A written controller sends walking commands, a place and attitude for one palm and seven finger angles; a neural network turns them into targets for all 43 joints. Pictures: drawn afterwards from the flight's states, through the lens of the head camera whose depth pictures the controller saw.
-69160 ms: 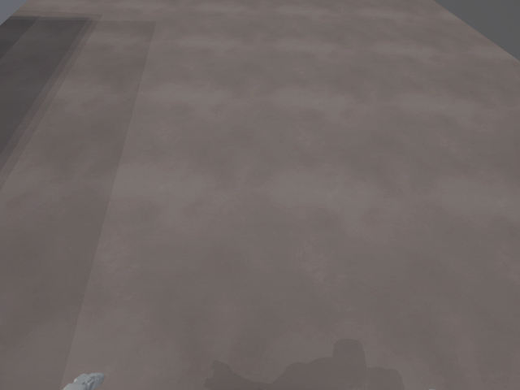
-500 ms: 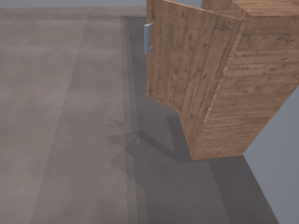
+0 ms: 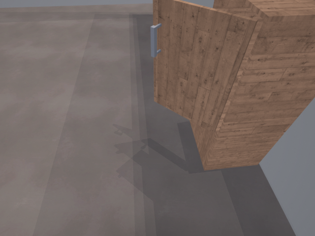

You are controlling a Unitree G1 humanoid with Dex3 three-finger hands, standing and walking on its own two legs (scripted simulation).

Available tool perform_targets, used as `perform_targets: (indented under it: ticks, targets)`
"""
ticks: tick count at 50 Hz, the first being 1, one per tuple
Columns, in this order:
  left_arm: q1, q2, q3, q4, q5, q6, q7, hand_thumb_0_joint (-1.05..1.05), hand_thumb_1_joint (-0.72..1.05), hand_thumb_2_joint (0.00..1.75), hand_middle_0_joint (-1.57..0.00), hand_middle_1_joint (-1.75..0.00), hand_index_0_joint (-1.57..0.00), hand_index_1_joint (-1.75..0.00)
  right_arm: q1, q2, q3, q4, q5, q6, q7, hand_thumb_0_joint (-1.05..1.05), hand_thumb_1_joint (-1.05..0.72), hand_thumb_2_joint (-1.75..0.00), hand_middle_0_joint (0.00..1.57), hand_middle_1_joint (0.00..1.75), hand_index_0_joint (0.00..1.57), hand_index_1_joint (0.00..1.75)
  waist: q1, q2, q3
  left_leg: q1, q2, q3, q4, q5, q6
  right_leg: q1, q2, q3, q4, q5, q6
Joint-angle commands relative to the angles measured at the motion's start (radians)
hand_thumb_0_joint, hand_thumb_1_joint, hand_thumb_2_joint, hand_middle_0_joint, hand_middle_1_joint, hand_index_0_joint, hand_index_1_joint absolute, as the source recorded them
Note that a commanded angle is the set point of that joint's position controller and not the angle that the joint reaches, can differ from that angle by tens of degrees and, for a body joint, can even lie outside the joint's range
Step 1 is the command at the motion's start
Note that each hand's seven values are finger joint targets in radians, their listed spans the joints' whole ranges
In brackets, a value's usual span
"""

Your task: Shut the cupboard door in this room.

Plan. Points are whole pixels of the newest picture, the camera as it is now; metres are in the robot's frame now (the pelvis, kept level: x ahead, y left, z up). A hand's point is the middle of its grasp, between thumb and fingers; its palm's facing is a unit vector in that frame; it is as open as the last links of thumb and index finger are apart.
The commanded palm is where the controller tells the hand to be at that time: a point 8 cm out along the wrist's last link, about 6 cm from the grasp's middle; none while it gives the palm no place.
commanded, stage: walk to a spot facing it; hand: left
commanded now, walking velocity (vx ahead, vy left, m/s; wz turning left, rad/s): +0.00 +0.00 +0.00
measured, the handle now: (156, 40) +0.89 +0.06 +0.06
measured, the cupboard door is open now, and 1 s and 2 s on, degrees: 46 46 46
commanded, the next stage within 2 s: none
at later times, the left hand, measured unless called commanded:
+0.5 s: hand out of the picture +0.01 +0.22 -0.20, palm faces +0.22 -0.95 -0.23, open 7.4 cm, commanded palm none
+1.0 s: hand out of the picture -0.05 +0.21 -0.17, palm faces +0.53 -0.80 -0.27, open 7.4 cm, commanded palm none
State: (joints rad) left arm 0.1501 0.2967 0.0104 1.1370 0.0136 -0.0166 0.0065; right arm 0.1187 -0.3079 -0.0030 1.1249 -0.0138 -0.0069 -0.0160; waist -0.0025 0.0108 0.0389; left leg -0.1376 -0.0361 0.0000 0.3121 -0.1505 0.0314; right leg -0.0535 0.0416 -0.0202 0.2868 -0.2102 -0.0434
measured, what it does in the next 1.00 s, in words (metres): steps on the spot, turning left: right foot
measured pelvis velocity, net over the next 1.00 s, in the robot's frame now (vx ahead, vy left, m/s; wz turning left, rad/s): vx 0.00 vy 0.00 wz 0.59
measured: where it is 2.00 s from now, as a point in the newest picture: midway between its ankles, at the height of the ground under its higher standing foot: outside the picture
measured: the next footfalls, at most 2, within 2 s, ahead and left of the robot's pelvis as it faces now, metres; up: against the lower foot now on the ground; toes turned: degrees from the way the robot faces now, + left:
right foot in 0.78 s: +0.08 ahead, -0.11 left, +0.00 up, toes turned +22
left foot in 1.06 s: -0.04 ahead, +0.14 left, +0.00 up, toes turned +41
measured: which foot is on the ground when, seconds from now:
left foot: down 0.00-0.76, up 0.78-1.00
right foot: down 0.00-0.50, up 0.52-0.76, down 0.78-1.00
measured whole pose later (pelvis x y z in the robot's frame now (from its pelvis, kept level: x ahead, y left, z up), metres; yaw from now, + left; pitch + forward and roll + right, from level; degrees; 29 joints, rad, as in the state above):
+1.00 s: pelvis +0.00 +0.00 -0.01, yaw +34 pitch +0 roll +2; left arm 0.22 0.22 0.06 0.88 0.04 0.01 0.02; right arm 0.16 -0.26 -0.09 0.89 -0.02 0.07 0.02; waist -0.03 -0.04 0.11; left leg -0.43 0.01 0.06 0.86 -0.45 -0.04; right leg -0.22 -0.15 -0.16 0.57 -0.35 0.03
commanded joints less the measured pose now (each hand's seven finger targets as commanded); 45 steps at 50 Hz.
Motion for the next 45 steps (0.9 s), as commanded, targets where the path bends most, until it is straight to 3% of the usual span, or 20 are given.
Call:
perform_targets:
  ticks: [1,5,9,12,13,15,17,23,24,25,26,27,29,32,36,37,38,39,42,45]
  targets:
    - [-0.015,0.194,0.031,-0.046,-0.004,-0.017,0.014,0.00,0.90,0.90,-0.20,-0.30,-0.20,-0.30,-0.014,-0.185,-0.029,-0.045,0.004,-0.016,-0.012,0.00,-0.90,-0.90,0.20,0.30,0.20,0.30,-0.005,-0.002,-0.058,0.054,0.155,-0.127,-0.028,0.174,0.002,-0.035,-0.168,0.127,-0.046,0.181,-0.009]
    - [-0.018,0.193,0.034,-0.050,-0.004,-0.017,0.016,0.00,0.90,0.90,-0.20,-0.30,-0.20,-0.30,-0.015,-0.181,-0.029,-0.049,0.005,-0.014,-0.012,0.00,-0.90,-0.90,0.20,0.30,0.20,0.30,-0.005,-0.010,-0.049,0.043,0.151,-0.130,-0.019,0.194,0.002,-0.023,-0.171,0.115,-0.037,0.213,-0.006]
    - [0.050,0.097,0.025,-0.050,-0.007,0.013,0.030,0.00,0.90,0.90,-0.20,-0.30,-0.20,-0.30,0.045,-0.065,-0.010,-0.050,0.002,0.012,-0.008,0.00,-0.90,-0.90,0.20,0.30,0.20,0.30,0.003,-0.003,-0.050,-0.043,0.136,-0.128,0.051,0.234,-0.014,0.002,-0.194,0.071,0.053,0.240,0.009]
    - [0.087,0.125,0.048,-0.075,-0.002,0.021,0.038,0.00,0.90,0.90,-0.20,-0.30,-0.20,-0.30,0.063,-0.065,-0.024,-0.078,0.003,0.022,-0.008,0.00,-0.90,-0.90,0.20,0.30,0.20,0.30,0.016,-0.063,-0.076,-0.143,0.097,-0.106,0.168,0.243,-0.024,0.066,-0.252,0.078,0.103,0.345,-0.031]
    - [0.096,0.133,0.056,-0.087,-0.002,0.022,0.041,0.00,0.90,0.90,-0.20,-0.30,-0.20,-0.30,0.068,-0.057,-0.029,-0.087,0.002,0.026,-0.008,0.00,-0.90,-0.90,0.20,0.30,0.20,0.30,0.022,-0.088,-0.077,-0.184,0.076,-0.080,0.243,0.182,-0.033,0.088,-0.300,0.097,0.110,0.410,-0.064]
    - [0.113,0.137,0.067,-0.113,0.003,0.025,0.045,0.00,0.90,0.90,-0.20,-0.30,-0.20,-0.30,0.055,-0.042,-0.045,-0.120,-0.002,0.042,-0.009,0.00,-0.90,-0.90,0.20,0.30,0.20,0.30,0.031,-0.153,-0.032,-0.293,0.050,-0.022,0.488,-0.256,-0.049,0.077,-0.411,0.132,0.098,0.540,-0.161]
    - [0.087,0.128,0.074,-0.148,0.014,0.026,0.050,0.00,0.90,0.90,-0.20,-0.30,-0.20,-0.30,0.052,-0.031,-0.057,-0.150,0.000,0.052,-0.002,0.00,-0.90,-0.90,0.20,0.30,0.20,0.30,0.020,-0.117,0.015,-0.351,0.081,-0.016,0.654,-0.389,-0.050,0.033,-0.459,0.111,0.097,0.568,-0.199]
    - [0.070,0.128,0.086,-0.207,0.007,0.027,0.031,0.00,0.90,0.90,-0.20,-0.30,-0.20,-0.30,0.162,0.013,-0.059,-0.173,-0.010,0.055,0.024,0.00,-0.90,-0.90,0.20,0.30,0.20,0.30,-0.050,-0.062,0.020,-0.088,0.082,0.083,0.293,-0.062,-0.036,-0.170,-0.351,-0.124,0.336,0.386,-0.029]
    - [0.100,0.090,0.084,-0.223,0.001,0.034,0.026,0.00,0.90,0.90,-0.20,-0.30,-0.20,-0.30,0.218,-0.045,-0.074,-0.174,-0.017,0.047,0.024,0.00,-0.90,-0.90,0.20,0.30,0.20,0.30,-0.062,0.122,-0.028,-0.015,0.195,-0.126,0.168,0.187,0.036,-0.279,-0.257,-0.177,0.516,0.147,0.044]
    - [0.086,0.033,0.071,-0.269,-0.006,0.037,0.025,0.00,0.90,0.90,-0.20,-0.30,-0.20,-0.30,0.266,-0.136,-0.099,-0.178,-0.021,0.039,0.016,0.00,-0.90,-0.90,0.20,0.30,0.20,0.30,-0.080,0.346,-0.058,0.009,0.418,-0.470,0.039,0.386,0.187,-0.416,-0.124,-0.155,0.738,-0.441,0.100]
    - [0.051,0.041,0.071,-0.309,0.006,0.042,0.026,0.00,0.90,0.90,-0.20,-0.30,-0.20,-0.30,0.287,-0.175,-0.109,-0.174,-0.025,0.044,0.010,0.00,-0.90,-0.90,0.20,0.30,0.20,0.30,-0.096,0.203,-0.083,-0.093,0.454,-0.534,-0.020,0.032,0.224,-0.382,-0.109,-0.022,0.833,-0.491,0.077]
    - [-0.002,0.035,0.075,-0.314,0.010,0.048,0.029,0.00,0.90,0.90,-0.20,-0.30,-0.20,-0.30,0.251,-0.150,-0.106,-0.189,-0.026,0.037,0.006,0.00,-0.90,-0.90,0.20,0.30,0.20,0.30,-0.074,0.180,-0.052,-0.158,0.397,-0.549,-0.049,-0.133,0.195,-0.422,-0.112,0.018,0.872,-0.425,0.068]
    - [0.008,0.023,0.080,-0.306,0.008,0.042,0.018,0.00,0.90,0.90,-0.20,-0.30,-0.20,-0.30,0.166,-0.112,-0.095,-0.220,-0.025,0.030,-0.002,0.00,-0.90,-0.90,0.20,0.30,0.20,0.30,-0.044,0.156,-0.035,-0.194,0.329,-0.462,-0.044,-0.198,0.150,-0.440,-0.121,0.037,0.829,-0.306,0.075]
    - [0.039,0.001,0.072,-0.297,0.004,0.036,0.013,0.00,0.90,0.90,-0.20,-0.30,-0.20,-0.30,0.156,-0.114,-0.097,-0.227,-0.025,0.028,-0.008,0.00,-0.90,-0.90,0.20,0.30,0.20,0.30,-0.037,0.097,-0.097,-0.128,0.278,-0.400,0.008,-0.046,0.142,-0.374,-0.082,0.016,0.636,-0.302,0.081]
    - [0.186,0.002,0.080,-0.269,0.004,0.038,0.019,0.00,0.90,0.90,-0.20,-0.30,-0.20,-0.30,0.080,-0.104,-0.106,-0.263,-0.020,0.048,-0.002,0.00,-0.90,-0.90,0.20,0.30,0.20,0.30,0.024,0.097,-0.099,-0.289,0.187,-0.342,0.030,-0.164,0.083,-0.123,-0.033,-0.037,0.314,-0.176,0.077]
    - [0.238,0.041,0.088,-0.265,0.009,0.031,0.023,0.00,0.90,0.90,-0.20,-0.30,-0.20,-0.30,0.062,-0.080,-0.104,-0.278,-0.012,0.054,0.003,0.00,-0.90,-0.90,0.20,0.30,0.20,0.30,0.048,0.041,-0.097,-0.388,0.119,-0.299,0.101,-0.225,0.036,-0.008,-0.081,0.020,0.140,-0.167,0.059]
    - [0.243,0.128,0.110,-0.278,0.027,0.025,0.031,0.00,0.90,0.90,-0.20,-0.30,-0.20,-0.30,0.058,-0.005,-0.101,-0.299,-0.004,0.060,0.011,0.00,-0.90,-0.90,0.20,0.30,0.20,0.30,0.056,-0.197,-0.056,-0.563,-0.023,-0.153,0.359,-0.366,-0.049,0.030,-0.329,0.327,-0.060,-0.370,-0.034]
    - [0.159,0.172,0.106,-0.304,0.026,0.030,0.035,0.00,0.90,0.90,-0.20,-0.30,-0.20,-0.30,0.032,-0.003,-0.106,-0.304,-0.012,0.058,0.019,0.00,-0.90,-0.90,0.20,0.30,0.20,0.30,0.052,-0.284,0.004,-0.548,-0.045,-0.050,0.689,-0.401,-0.072,-0.146,-0.537,0.458,-0.146,-0.377,-0.125]
    - [-0.009,0.085,0.092,-0.342,0.022,0.015,0.039,0.00,0.90,0.90,-0.20,-0.30,-0.20,-0.30,0.087,0.003,-0.108,-0.282,-0.015,0.067,0.038,0.00,-0.90,-0.90,0.20,0.30,0.20,0.30,-0.051,-0.170,0.031,-0.490,0.053,-0.062,0.940,-0.286,-0.069,-0.250,-0.414,0.183,-0.013,-0.098,-0.104]
    - [0.065,0.098,0.093,-0.321,0.024,0.006,0.036,0.00,0.90,0.90,-0.20,-0.30,-0.20,-0.30,0.044,0.034,-0.085,-0.295,-0.004,0.056,0.046,0.00,-0.90,-0.90,0.20,0.30,0.20,0.30,-0.010,-0.203,-0.011,-0.414,0.054,0.039,0.681,-0.314,-0.086,-0.092,-0.371,-0.009,0.130,0.388,-0.079]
